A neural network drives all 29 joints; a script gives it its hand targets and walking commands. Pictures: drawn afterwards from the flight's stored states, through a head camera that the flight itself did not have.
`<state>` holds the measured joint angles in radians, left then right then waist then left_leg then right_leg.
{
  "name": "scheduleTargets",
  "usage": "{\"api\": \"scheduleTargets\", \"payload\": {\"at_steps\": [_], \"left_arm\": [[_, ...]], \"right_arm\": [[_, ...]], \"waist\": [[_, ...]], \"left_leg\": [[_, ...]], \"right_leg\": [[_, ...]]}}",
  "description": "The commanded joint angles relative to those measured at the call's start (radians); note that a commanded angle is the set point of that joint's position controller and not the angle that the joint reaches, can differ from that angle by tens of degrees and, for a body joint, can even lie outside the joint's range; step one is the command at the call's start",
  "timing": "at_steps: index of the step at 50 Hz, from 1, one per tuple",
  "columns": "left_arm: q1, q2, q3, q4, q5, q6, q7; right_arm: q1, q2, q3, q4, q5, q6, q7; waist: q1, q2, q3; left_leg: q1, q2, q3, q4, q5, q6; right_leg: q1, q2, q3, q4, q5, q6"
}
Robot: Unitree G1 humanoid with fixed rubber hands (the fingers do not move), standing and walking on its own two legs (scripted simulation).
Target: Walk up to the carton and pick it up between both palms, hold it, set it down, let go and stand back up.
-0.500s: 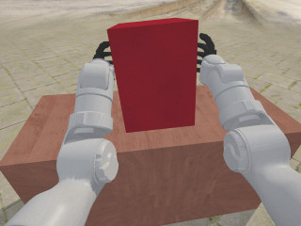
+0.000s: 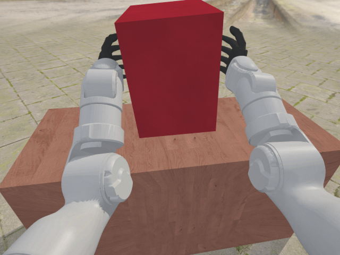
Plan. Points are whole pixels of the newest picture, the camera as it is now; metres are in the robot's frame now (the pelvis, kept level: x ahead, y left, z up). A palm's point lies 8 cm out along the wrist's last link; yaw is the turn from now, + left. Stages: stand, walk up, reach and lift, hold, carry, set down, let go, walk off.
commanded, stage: set down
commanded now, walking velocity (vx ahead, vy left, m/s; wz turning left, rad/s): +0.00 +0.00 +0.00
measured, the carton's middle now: (170, 64) +0.48 -0.01 +0.31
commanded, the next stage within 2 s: none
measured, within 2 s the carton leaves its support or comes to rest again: neither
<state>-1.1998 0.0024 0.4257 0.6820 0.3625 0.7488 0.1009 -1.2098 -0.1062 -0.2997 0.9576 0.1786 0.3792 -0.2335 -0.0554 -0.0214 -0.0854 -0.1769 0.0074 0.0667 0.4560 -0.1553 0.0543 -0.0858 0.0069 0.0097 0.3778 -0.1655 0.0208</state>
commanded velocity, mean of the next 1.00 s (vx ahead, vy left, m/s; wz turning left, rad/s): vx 0.00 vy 0.00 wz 0.00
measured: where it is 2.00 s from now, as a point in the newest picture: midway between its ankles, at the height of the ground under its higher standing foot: outside the picture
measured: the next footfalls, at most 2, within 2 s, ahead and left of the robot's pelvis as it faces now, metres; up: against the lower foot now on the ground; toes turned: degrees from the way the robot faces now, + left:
none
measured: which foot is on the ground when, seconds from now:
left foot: down 0.00-1.00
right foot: down 0.00-1.00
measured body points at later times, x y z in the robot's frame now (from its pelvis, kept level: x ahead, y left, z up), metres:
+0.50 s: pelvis +0.02 +0.00 +0.00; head -0.05 +0.02 +0.45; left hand +0.43 +0.13 +0.26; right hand +0.44 -0.14 +0.31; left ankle +0.07 +0.08 -0.74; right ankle +0.04 -0.14 -0.74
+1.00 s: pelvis +0.03 +0.00 +0.00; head -0.04 +0.02 +0.45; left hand +0.44 +0.15 +0.24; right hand +0.45 -0.13 +0.28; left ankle +0.07 +0.08 -0.74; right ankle +0.04 -0.14 -0.74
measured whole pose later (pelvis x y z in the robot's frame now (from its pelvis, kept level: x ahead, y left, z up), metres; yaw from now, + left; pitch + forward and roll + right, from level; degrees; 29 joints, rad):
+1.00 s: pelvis +0.03 +0.00 +0.00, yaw +0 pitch -6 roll -2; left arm -0.97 0.00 0.35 0.65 0.37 0.66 0.08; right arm -1.08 -0.05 -0.26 1.01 0.16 0.16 -0.17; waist -0.03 -0.02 -0.07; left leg -0.16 0.01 0.07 0.46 -0.20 0.04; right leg -0.06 0.01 0.01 0.36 -0.20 0.02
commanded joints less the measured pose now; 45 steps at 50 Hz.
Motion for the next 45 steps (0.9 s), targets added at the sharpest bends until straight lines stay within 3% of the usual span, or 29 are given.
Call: {"api": "scheduleTargets", "payload": {"at_steps": [1,8,13,16,23,32,35,39,45], "left_arm": [[-0.607,-0.387,-0.141,0.064,-0.019,-0.102,-0.235],[-0.7,-0.445,-0.287,-0.105,-0.124,-0.168,-0.189],[-0.798,-0.516,-0.386,-0.299,-0.189,-0.229,-0.135],[-0.791,-0.517,-0.387,-0.366,-0.19,-0.24,-0.117],[-0.65,-0.487,-0.31,-0.273,-0.135,-0.193,-0.132],[-0.665,-0.539,-0.375,-0.377,-0.163,-0.216,-0.147],[-0.671,-0.562,-0.401,-0.423,-0.175,-0.228,-0.142],[-0.699,-0.572,-0.403,-0.436,-0.177,-0.244,-0.137],[-0.654,-0.554,-0.341,-0.315,-0.13,-0.249,-0.142]], "right_arm": [[-0.748,0.458,0.096,-0.001,-0.044,-0.084,0.194],[-0.715,0.48,0.117,-0.013,-0.07,-0.144,0.201],[-0.684,0.573,0.206,0.008,-0.045,-0.184,0.214],[-0.66,0.613,0.263,0.02,-0.021,-0.188,0.219],[-0.613,0.584,0.278,0.038,-0.007,-0.176,0.213],[-0.582,0.587,0.303,-0.024,0.003,-0.201,0.188],[-0.585,0.598,0.327,-0.061,0.016,-0.213,0.189],[-0.593,0.606,0.329,-0.058,0.011,-0.226,0.201],[-0.57,0.586,0.252,0.027,-0.048,-0.231,0.22]], "waist": [[0.014,0.051,-0.237],[-0.035,0.074,-0.31],[-0.006,0.096,-0.398],[0.029,0.075,-0.403],[0.051,0.031,-0.314],[0.01,0.071,-0.387],[0.015,0.087,-0.426],[0.018,0.088,-0.423],[0.029,0.064,-0.332]], "left_leg": [[0.138,0.042,-0.094,-0.287,-0.29,-0.025],[0.177,0.044,-0.092,-0.26,-0.209,-0.077],[0.281,0.047,-0.088,-0.207,-0.018,-0.102],[0.335,0.036,-0.071,-0.18,0.068,-0.091],[0.349,0.019,-0.048,-0.168,0.126,-0.079],[0.466,0.008,-0.047,-0.095,0.386,-0.122],[0.513,0.01,-0.053,-0.069,0.477,-0.136],[0.506,0.012,-0.055,-0.066,0.469,-0.138],[0.448,0.015,-0.048,-0.109,0.329,-0.121]], "right_leg": [[0.052,0.083,-0.086,-0.106,-0.118,0.016],[0.057,0.082,-0.099,-0.109,-0.053,0.003],[0.027,0.08,-0.107,-0.104,-0.015,-0.006],[0.0,0.076,-0.108,-0.112,-0.028,-0.008],[0.001,0.066,-0.096,-0.138,-0.037,-0.008],[0.015,0.078,-0.108,-0.138,0.072,-0.014],[0.014,0.082,-0.112,-0.138,0.102,-0.014],[0.011,0.079,-0.112,-0.137,0.086,-0.017],[0.001,0.066,-0.11,-0.146,0.009,-0.021]]}}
